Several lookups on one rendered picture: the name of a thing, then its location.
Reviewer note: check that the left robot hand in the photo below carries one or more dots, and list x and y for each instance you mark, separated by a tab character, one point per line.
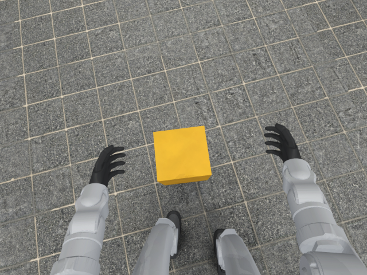
101	171

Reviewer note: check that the right robot foot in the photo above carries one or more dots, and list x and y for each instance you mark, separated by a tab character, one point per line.
217	233

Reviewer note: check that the left robot forearm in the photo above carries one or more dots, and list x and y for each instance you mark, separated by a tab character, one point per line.
83	242

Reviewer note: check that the carton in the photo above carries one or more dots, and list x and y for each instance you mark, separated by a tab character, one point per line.
181	155

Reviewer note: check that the right robot forearm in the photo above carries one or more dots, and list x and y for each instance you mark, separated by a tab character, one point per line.
316	227

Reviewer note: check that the right robot hand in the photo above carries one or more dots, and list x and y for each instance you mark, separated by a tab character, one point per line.
287	145

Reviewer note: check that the robot left shin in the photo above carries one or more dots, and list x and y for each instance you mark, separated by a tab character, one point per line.
166	221

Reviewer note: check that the right robot upper arm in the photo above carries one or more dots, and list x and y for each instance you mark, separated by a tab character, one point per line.
326	263

